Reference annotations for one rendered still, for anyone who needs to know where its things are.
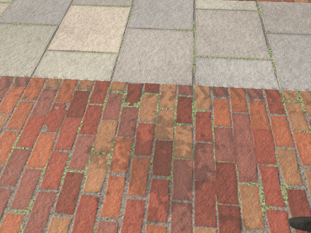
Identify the right robot hand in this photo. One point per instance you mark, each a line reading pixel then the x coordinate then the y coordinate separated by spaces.
pixel 301 223

